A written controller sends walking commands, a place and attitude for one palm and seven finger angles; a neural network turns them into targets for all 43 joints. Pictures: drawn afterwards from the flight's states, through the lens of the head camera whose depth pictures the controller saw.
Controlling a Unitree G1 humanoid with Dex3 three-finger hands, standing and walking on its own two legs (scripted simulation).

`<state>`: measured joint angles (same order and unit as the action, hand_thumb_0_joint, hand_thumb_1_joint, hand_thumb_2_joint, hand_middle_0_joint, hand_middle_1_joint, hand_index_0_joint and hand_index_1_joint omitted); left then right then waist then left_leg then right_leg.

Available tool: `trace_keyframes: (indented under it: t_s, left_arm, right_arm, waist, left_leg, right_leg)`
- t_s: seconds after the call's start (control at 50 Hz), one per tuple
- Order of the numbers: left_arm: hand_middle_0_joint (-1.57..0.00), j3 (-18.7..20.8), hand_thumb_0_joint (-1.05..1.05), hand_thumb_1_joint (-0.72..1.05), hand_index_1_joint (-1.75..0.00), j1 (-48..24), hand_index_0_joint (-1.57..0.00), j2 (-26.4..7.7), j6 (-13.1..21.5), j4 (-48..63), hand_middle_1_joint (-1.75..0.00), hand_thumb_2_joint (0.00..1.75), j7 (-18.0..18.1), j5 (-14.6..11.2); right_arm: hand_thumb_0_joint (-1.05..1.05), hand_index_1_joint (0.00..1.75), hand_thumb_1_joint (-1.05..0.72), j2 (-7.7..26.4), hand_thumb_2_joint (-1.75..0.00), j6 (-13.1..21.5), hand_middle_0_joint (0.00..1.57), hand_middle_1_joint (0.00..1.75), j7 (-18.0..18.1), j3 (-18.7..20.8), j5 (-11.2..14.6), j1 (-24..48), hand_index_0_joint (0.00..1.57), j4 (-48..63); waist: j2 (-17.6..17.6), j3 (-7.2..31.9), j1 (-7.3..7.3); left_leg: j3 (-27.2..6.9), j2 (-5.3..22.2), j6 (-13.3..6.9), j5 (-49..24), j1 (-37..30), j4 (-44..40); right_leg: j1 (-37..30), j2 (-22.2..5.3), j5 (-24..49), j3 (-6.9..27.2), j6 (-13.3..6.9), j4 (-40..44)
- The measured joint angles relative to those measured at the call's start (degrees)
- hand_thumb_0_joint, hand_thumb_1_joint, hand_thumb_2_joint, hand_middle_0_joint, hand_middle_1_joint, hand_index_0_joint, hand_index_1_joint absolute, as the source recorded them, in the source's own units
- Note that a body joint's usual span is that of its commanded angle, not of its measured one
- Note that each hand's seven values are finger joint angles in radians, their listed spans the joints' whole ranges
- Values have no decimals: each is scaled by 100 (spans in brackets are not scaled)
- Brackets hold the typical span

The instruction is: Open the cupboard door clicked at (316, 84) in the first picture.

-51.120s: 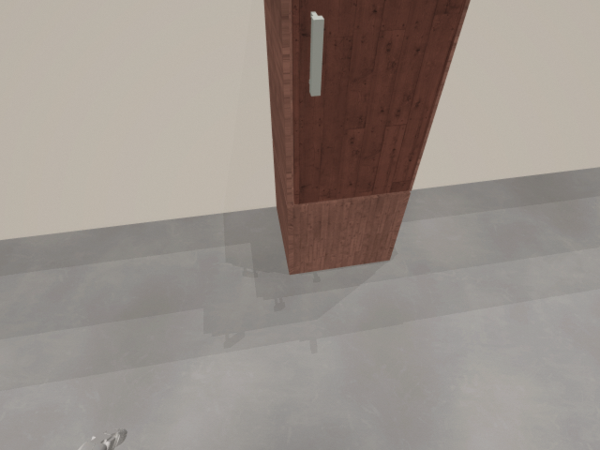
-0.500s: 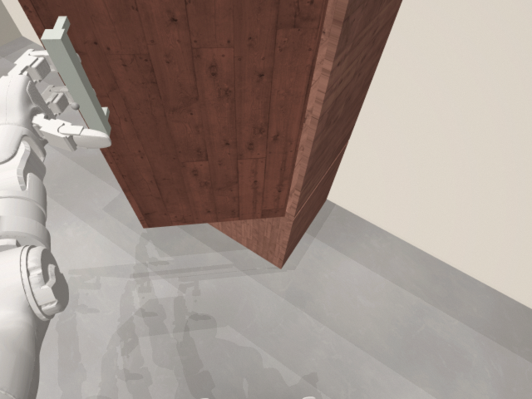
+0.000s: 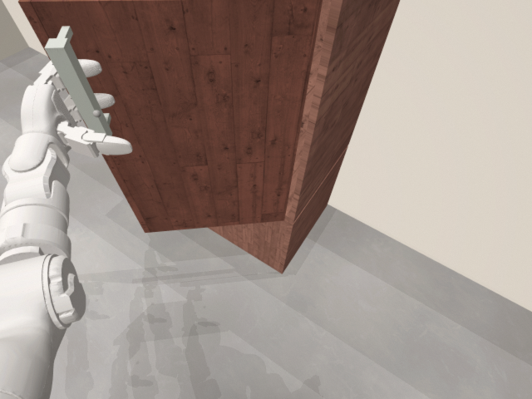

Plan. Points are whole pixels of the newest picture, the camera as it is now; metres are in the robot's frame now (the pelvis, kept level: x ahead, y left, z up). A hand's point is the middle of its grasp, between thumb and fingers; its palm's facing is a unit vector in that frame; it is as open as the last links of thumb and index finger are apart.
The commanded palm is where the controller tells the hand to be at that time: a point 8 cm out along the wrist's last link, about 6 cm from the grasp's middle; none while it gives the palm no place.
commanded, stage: slide the fingers in behind the handle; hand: left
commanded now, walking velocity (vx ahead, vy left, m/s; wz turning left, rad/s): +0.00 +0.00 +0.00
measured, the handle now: (86, 89) +0.54 +0.25 +0.15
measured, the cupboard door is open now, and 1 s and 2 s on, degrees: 40 41 67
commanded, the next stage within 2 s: close the thumb around the handle in 0.32 s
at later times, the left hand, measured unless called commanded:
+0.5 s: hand (98, 111) +0.50 +0.22 +0.15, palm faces +0.08 -1.00 +0.01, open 13.9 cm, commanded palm +0.47 +0.27 +0.15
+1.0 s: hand (93, 114) +0.49 +0.22 +0.16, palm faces +0.08 -1.00 +0.00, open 6.2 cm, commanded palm +0.47 +0.27 +0.15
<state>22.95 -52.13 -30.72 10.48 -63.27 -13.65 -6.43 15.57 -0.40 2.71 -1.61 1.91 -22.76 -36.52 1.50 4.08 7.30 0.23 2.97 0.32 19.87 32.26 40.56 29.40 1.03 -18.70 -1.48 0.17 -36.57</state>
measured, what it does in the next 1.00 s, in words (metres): stands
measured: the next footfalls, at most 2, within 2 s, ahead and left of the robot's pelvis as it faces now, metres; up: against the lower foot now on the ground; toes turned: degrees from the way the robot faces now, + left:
none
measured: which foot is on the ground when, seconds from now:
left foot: down 0.00-1.00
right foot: down 0.00-1.00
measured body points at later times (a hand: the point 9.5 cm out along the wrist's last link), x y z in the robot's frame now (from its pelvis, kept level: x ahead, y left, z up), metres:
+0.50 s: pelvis +0.00 +0.00 +0.00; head +0.07 +0.01 +0.44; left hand +0.48 +0.27 +0.15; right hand +0.02 -0.26 -0.11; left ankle +0.00 +0.12 -0.72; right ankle -0.01 -0.12 -0.72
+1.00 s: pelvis +0.00 +0.01 +0.00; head +0.06 +0.02 +0.44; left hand +0.48 +0.28 +0.16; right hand +0.04 -0.26 -0.11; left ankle +0.00 +0.12 -0.72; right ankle -0.01 -0.12 -0.72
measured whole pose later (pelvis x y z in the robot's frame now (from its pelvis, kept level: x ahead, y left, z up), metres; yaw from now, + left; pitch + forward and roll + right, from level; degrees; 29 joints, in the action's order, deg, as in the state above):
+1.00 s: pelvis +0.00 +0.01 +0.00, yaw +1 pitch +11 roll -2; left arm 21.1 -53.7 -30.3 9.8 -64.4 -13.3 -6.7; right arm 15.7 -0.3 2.8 -1.7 1.8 -22.0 -36.8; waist 1.5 4.1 7.0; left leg -0.3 2.3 -0.1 20.0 32.6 41.2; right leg 29.3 0.5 -18.9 -1.9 0.6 -36.9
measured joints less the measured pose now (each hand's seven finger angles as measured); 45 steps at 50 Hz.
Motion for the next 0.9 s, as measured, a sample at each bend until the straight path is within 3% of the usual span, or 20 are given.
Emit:
trace_keyframes:
  t_s: [0.52,0.66,0.9]
  left_arm:
    - [-30,-26,-1,-47,-120,-106,-31,14,64,-91,-121,31,64,14]
    - [-32,55,-1,-25,-122,-17,-32,-18,36,-62,-123,41,11,20]
    - [-36,-76,0,37,-128,57,-36,67,-69,65,-130,67,-41,-94]
  right_arm:
    - [0,30,-91,0,-90,17,20,29,-15,8,-32,-118,21,-97]
    - [0,30,-91,-10,-90,-13,20,29,-8,0,-20,-102,21,-78]
    - [0,30,-91,-7,-90,-32,20,29,3,3,6,3,21,-41]
  waist:
    - [-17,24,23]
    - [-14,60,30]
    - [0,65,-52]
  left_leg:
    - [20,-27,-33,30,60,36]
    - [30,-14,-34,54,17,36]
    - [-10,-39,-40,39,-65,20]
  right_leg:
    - [57,-27,-17,23,34,-22]
    - [12,-14,-24,34,35,-2]
    - [-96,-34,-22,-5,40,24]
